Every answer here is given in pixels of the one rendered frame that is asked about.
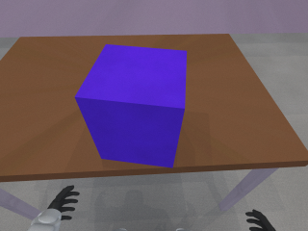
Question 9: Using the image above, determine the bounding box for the robot left hand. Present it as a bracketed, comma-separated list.
[47, 185, 80, 220]

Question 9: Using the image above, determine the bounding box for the robot left forearm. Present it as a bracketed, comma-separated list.
[26, 208, 62, 231]

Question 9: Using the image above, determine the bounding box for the carton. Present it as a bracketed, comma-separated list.
[75, 44, 187, 168]

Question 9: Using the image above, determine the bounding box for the robot right hand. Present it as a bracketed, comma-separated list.
[245, 209, 276, 231]

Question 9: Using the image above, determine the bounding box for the table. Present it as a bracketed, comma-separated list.
[0, 34, 308, 220]

